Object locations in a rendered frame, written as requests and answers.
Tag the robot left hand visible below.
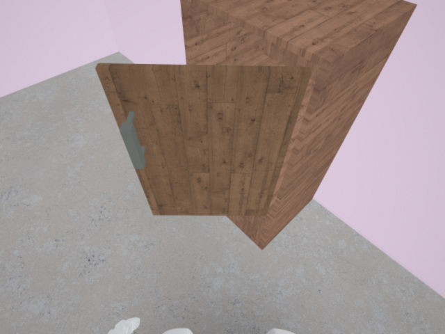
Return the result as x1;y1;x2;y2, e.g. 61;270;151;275
107;317;140;334

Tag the handle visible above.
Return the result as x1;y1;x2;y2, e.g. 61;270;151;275
120;111;145;169

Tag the cupboard door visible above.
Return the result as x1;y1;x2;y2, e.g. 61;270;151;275
95;63;312;216

